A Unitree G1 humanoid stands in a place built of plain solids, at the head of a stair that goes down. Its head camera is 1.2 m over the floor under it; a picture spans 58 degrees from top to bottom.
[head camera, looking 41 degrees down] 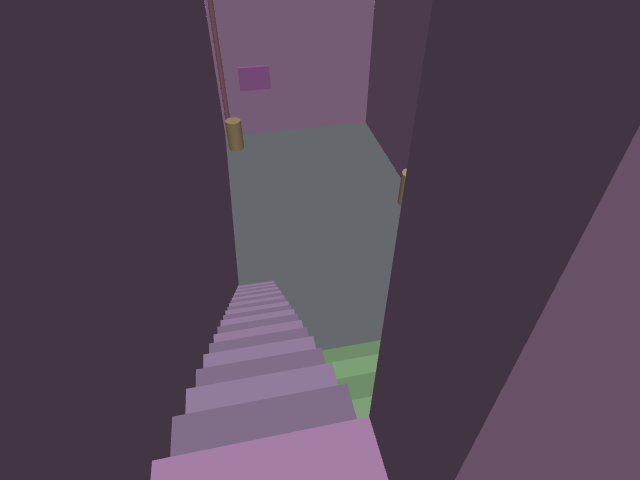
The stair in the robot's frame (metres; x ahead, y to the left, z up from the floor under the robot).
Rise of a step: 0.20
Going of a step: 0.22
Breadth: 0.60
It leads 12 degrees to the left of straight ahead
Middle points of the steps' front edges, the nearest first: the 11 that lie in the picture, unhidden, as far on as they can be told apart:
0.55 0.15 0.00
0.76 0.20 -0.19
0.98 0.24 -0.39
1.19 0.29 -0.59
1.41 0.33 -0.79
1.62 0.38 -0.98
1.84 0.42 -1.18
2.06 0.47 -1.38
2.27 0.51 -1.58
2.48 0.55 -1.78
2.70 0.60 -1.98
